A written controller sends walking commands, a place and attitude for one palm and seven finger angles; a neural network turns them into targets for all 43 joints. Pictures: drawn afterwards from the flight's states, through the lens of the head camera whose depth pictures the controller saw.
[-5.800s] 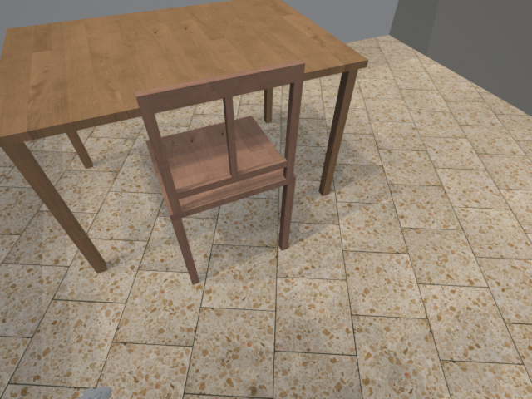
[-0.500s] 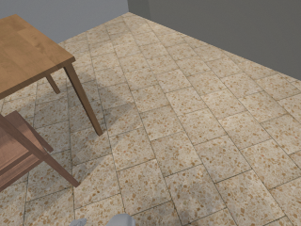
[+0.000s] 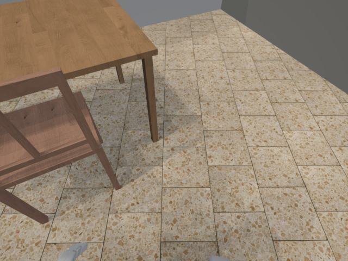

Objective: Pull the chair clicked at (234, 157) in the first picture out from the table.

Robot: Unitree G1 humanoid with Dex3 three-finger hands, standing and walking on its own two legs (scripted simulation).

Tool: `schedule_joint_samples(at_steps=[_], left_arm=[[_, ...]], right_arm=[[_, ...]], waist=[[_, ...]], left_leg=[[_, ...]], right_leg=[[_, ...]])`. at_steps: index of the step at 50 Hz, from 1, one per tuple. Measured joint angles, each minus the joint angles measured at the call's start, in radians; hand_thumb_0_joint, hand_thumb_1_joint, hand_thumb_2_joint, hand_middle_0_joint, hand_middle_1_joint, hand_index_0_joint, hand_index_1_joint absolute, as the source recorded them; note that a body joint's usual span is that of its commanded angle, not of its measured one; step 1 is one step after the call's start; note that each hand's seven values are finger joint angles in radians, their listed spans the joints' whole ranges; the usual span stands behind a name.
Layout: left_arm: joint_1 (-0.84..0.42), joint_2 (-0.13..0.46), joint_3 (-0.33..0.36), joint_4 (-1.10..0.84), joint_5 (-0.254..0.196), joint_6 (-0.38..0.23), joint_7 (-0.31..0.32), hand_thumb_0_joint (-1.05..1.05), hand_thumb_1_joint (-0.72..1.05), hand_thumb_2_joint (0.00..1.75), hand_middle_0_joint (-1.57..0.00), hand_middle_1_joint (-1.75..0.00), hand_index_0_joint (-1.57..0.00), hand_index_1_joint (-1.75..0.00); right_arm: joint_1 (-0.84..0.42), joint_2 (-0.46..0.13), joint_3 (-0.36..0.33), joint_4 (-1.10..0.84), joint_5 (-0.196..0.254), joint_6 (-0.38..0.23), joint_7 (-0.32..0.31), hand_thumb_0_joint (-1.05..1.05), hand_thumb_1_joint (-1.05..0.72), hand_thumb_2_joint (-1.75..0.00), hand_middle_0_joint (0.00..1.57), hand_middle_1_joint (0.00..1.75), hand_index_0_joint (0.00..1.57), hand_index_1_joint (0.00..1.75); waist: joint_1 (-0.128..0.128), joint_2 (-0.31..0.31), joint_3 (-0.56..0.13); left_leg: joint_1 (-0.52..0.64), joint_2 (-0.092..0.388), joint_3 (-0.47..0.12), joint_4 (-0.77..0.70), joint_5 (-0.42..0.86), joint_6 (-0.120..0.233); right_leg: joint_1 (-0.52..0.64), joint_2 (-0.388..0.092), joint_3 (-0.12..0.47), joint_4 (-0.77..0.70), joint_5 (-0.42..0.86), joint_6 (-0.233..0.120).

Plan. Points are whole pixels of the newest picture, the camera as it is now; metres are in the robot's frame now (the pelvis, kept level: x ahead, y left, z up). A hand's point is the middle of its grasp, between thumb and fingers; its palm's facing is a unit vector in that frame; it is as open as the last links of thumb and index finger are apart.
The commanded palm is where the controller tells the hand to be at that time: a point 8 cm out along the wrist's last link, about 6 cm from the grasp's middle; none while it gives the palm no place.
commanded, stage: turn to face it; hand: left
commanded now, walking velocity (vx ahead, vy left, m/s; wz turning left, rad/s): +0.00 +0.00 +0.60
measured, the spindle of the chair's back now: (15, 133) +0.48 +0.54 -0.09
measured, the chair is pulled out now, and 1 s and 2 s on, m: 0.00 0.00 0.00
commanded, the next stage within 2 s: take the last steps up to it in 0.74 s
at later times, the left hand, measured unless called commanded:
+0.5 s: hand out of the picture -0.05 +0.21 -0.18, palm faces +0.34 -0.91 -0.25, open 7.4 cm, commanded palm none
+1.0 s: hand out of the picture -0.02 +0.21 -0.16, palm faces +0.44 -0.86 -0.25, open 7.4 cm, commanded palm none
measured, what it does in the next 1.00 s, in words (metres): steps on the spot, turning left: right foot, then left foot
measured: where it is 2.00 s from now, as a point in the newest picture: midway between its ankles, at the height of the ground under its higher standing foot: outside the picture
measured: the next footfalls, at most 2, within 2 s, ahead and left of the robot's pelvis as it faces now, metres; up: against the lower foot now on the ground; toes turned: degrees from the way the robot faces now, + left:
right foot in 0.10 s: +0.05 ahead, -0.14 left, +0.00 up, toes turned +1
left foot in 0.50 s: -0.01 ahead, +0.12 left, +0.00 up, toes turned +24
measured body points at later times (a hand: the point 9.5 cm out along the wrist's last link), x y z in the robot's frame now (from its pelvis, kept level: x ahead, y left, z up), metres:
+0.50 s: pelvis -0.01 +0.00 -0.01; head +0.03 +0.02 +0.44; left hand -0.06 +0.26 -0.16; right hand +0.17 -0.22 -0.14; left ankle -0.05 +0.11 -0.73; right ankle +0.01 -0.14 -0.74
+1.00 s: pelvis +0.00 +0.00 -0.01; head +0.00 -0.02 +0.44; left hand -0.04 +0.25 -0.14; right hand +0.13 -0.19 -0.17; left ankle -0.05 +0.10 -0.73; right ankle +0.03 -0.09 -0.74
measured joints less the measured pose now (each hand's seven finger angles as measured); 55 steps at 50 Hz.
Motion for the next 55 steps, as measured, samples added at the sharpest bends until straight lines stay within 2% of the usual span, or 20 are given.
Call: schedule_joint_samples(at_steps=[2,4,6,8,10,13,16,22,24,25,26,28,30,32,36,40,46,49,52,55], left_arm=[[-0.008,-0.01,-0.006,-0.011,-0.002,-0.007,0.001,0.01,0.91,0.9,-0.2,-0.3,-0.2,-0.3],[-0.006,-0.017,-0.012,-0.025,-0.004,-0.022,0.001,0.01,0.9,0.9,-0.2,-0.3,-0.2,-0.3],[-0.001,-0.032,-0.02,-0.03,0.005,-0.041,0.005,0.0,0.9,0.9,-0.2,-0.3,-0.2,-0.3],[0.012,-0.049,-0.033,-0.03,0.009,-0.044,0.006,0.0,0.9,0.9,-0.2,-0.3,-0.2,-0.3],[0.035,-0.06,-0.037,-0.027,0.01,-0.043,0.008,0.0,0.9,0.9,-0.2,-0.3,-0.2,-0.3],[0.062,-0.067,-0.039,-0.014,0.012,-0.042,0.011,0.0,0.9,0.9,-0.2,-0.3,-0.2,-0.3],[0.082,-0.066,-0.039,-0.001,0.015,-0.043,0.013,0.0,0.9,0.9,-0.2,-0.3,-0.2,-0.3],[0.113,-0.043,-0.029,0.025,0.024,-0.035,0.008,0.0,0.9,0.9,-0.2,-0.3,-0.2,-0.3],[0.125,-0.028,-0.021,0.037,0.023,-0.03,0.006,0.0,0.9,0.9,-0.2,-0.3,-0.2,-0.3],[0.135,-0.02,-0.017,0.041,0.019,-0.027,0.006,0.0,0.9,0.9,-0.2,-0.3,-0.2,-0.3],[0.139,-0.009,-0.012,0.048,0.013,-0.02,0.005,0.0,0.9,0.9,-0.2,-0.3,-0.2,-0.3],[0.133,0.014,-0.003,0.067,0.009,0.004,0.011,0.01,0.9,0.9,-0.2,-0.3,-0.2,-0.3],[0.126,0.023,0.003,0.086,0.009,0.02,0.014,0.01,0.9,0.9,-0.2,-0.3,-0.2,-0.3],[0.116,0.025,0.005,0.097,0.008,0.021,0.01,0.01,0.91,0.9,-0.2,-0.3,-0.2,-0.3],[0.097,0.014,0.0,0.094,0.006,0.008,0.002,0.01,0.91,0.9,-0.2,-0.3,-0.2,-0.3],[0.076,-0.005,-0.007,0.089,0.005,0.006,0.004,0.01,0.91,0.9,-0.2,-0.3,-0.2,-0.3],[0.048,-0.042,-0.02,0.085,0.003,-0.006,0.006,0.01,0.91,0.9,-0.2,-0.3,-0.2,-0.3],[0.066,-0.059,-0.027,0.083,0.01,-0.032,-0.004,0.0,0.91,0.9,-0.2,-0.3,-0.2,-0.3],[0.099,-0.09,-0.037,0.091,0.02,-0.059,-0.004,0.0,0.9,0.9,-0.2,-0.3,-0.2,-0.3],[0.171,-0.109,-0.039,0.11,0.016,-0.081,0.0,0.0,0.9,0.9,-0.2,-0.3,-0.2,-0.3]], right_arm=[[0.005,-0.001,-0.004,0.002,0.0,0.007,0.002,0.01,-0.9,-0.89,0.2,0.3,0.21,0.3],[0.014,-0.004,-0.01,0.002,0.003,0.013,0.002,0.01,-0.9,-0.89,0.2,0.3,0.21,0.3],[0.018,-0.015,-0.023,0.006,0.01,0.019,0.002,0.01,-0.9,-0.89,0.2,0.3,0.21,0.3],[0.028,-0.027,-0.036,0.011,0.008,0.032,0.003,0.01,-0.9,-0.89,0.2,0.3,0.2,0.3],[0.033,-0.037,-0.043,0.022,0.004,0.041,0.01,0.01,-0.9,-0.89,0.2,0.3,0.2,0.3],[0.032,-0.045,-0.048,0.028,0.001,0.044,0.019,0.01,-0.9,-0.9,0.2,0.3,0.2,0.3],[0.025,-0.046,-0.045,0.031,0.003,0.049,0.022,0.01,-0.91,-0.9,0.2,0.3,0.2,0.3],[-0.015,-0.037,-0.029,0.026,0.01,0.045,0.022,0.01,-0.91,-0.9,0.19,0.3,0.2,0.3],[-0.025,-0.032,-0.02,0.017,0.011,0.033,0.02,0.01,-0.91,-0.9,0.19,0.3,0.2,0.3],[-0.026,-0.031,-0.016,0.01,0.011,0.023,0.021,0.01,-0.91,-0.9,0.19,0.3,0.2,0.3],[-0.031,-0.026,-0.014,0.007,0.009,0.011,0.02,0.01,-0.91,-0.9,0.2,0.3,0.2,0.3],[-0.041,-0.007,-0.004,0.002,0.009,-0.003,0.015,0.01,-0.91,-0.9,0.2,0.3,0.2,0.3],[-0.039,0.01,0.007,0.001,0.006,-0.011,0.005,0.01,-0.91,-0.9,0.2,0.3,0.2,0.3],[-0.033,0.022,0.016,0.003,0.006,-0.013,-0.006,0.01,-0.9,-0.9,0.2,0.3,0.2,0.3],[-0.019,0.037,0.027,0.017,0.009,-0.016,-0.014,0.01,-0.9,-0.89,0.2,0.3,0.2,0.3],[0.001,0.048,0.03,0.031,0.007,-0.015,-0.016,0.01,-0.9,-0.89,0.2,0.3,0.2,0.3],[0.04,0.052,0.025,0.065,-0.001,-0.01,-0.016,0.01,-0.9,-0.89,0.2,0.3,0.2,0.3],[0.078,0.047,0.019,0.087,0.001,-0.007,-0.015,0.01,-0.9,-0.89,0.2,0.3,0.2,0.3],[0.117,0.031,0.005,0.114,0.002,0.006,-0.009,0.01,-0.9,-0.89,0.2,0.3,0.2,0.3],[0.14,0.021,-0.007,0.137,-0.007,0.013,0.008,0.01,-0.9,-0.9,0.2,0.3,0.2,0.3]], waist=[[-0.007,0.013,-0.005],[-0.01,0.022,-0.015],[-0.01,0.042,-0.016],[-0.016,0.054,-0.021],[-0.012,0.053,-0.027],[-0.013,0.044,-0.025],[-0.009,0.027,-0.012],[0.023,-0.009,0.023],[0.031,-0.022,0.026],[0.034,-0.024,0.022],[0.035,-0.036,0.02],[0.045,-0.06,0.028],[0.045,-0.061,0.023],[0.041,-0.053,0.014],[0.038,-0.039,-0.003],[0.026,-0.027,-0.019],[0.0,-0.004,-0.033],[-0.002,0.005,-0.06],[0.002,0.043,-0.076],[0.017,0.041,-0.096]], left_leg=[[-0.011,-0.006,-0.023,0.018,-0.005,-0.011],[-0.035,-0.017,-0.046,0.059,-0.022,-0.025],[-0.088,-0.02,-0.053,0.192,-0.122,-0.034],[-0.158,-0.029,-0.035,0.41,-0.215,-0.042],[-0.207,-0.018,0.001,0.584,-0.2,-0.053],[-0.236,0.017,0.037,0.687,-0.143,-0.071],[-0.219,0.047,0.059,0.634,-0.142,-0.083],[-0.118,0.066,0.112,0.351,-0.185,-0.073],[-0.063,0.06,0.133,0.221,-0.142,-0.062],[-0.024,0.058,0.141,0.131,-0.076,-0.055],[-0.015,0.047,0.146,0.103,-0.071,-0.012],[-0.025,0.034,0.146,0.131,-0.093,0.026],[-0.01,0.035,0.136,0.107,-0.087,0.035],[0.012,0.033,0.12,0.056,-0.057,0.032],[0.054,0.019,0.1,-0.039,-0.002,0.042],[0.073,0.002,0.083,-0.083,0.025,0.045],[0.065,-0.017,0.061,-0.069,0.025,0.033],[0.041,-0.025,0.057,-0.006,-0.012,0.02],[-0.048,-0.018,0.037,0.236,-0.185,0.016],[-0.146,-0.004,0.054,0.452,-0.13,0.014]], right_leg=[[0.044,0.017,-0.001,-0.099,0.016,-0.005],[0.113,0.03,-0.011,-0.251,0.098,-0.01],[0.133,0.03,-0.038,-0.283,0.128,-0.061],[0.149,0.012,-0.076,-0.274,0.106,-0.097],[0.176,-0.005,-0.1,-0.301,0.107,-0.104],[0.209,-0.028,-0.134,-0.342,0.124,-0.1],[0.226,-0.05,-0.167,-0.362,0.131,-0.095],[0.213,-0.095,-0.221,-0.329,0.115,-0.069],[0.199,-0.112,-0.239,-0.292,0.097,-0.053],[0.186,-0.12,-0.246,-0.26,0.081,-0.042],[0.159,-0.132,-0.232,-0.205,0.062,-0.038],[0.089,-0.115,-0.139,-0.041,-0.077,-0.03],[0.032,-0.08,-0.084,0.101,-0.1,-0.028],[-0.009,-0.058,-0.055,0.187,-0.052,-0.026],[-0.035,-0.037,-0.026,0.208,0.035,-0.018],[-0.007,-0.021,-0.016,0.114,0.04,-0.015],[0.094,0.017,-0.021,-0.119,0.004,-0.034],[0.199,0.036,-0.036,-0.317,0.058,-0.052],[0.23,0.054,-0.068,-0.34,0.104,-0.116],[0.288,0.048,-0.073,-0.418,0.122,-0.133]])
